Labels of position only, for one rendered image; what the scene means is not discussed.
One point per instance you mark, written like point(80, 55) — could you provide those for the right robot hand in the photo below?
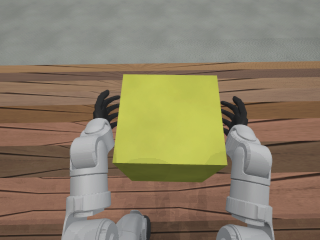
point(238, 118)

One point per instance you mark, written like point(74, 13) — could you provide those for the left robot upper arm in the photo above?
point(93, 229)

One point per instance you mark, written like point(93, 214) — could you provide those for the left robot hand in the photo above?
point(102, 111)

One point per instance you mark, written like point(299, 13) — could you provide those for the right robot forearm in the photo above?
point(248, 200)

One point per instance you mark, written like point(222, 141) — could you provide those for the robot left thigh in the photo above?
point(132, 226)

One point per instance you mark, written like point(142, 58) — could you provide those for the carton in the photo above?
point(169, 128)

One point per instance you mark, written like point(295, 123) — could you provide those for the right robot upper arm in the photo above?
point(237, 232)

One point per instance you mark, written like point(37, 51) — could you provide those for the left robot forearm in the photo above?
point(89, 194)

